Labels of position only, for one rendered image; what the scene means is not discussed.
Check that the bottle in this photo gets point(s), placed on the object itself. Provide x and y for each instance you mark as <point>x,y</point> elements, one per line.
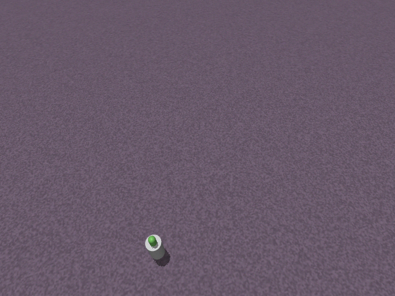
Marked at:
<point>155,246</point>

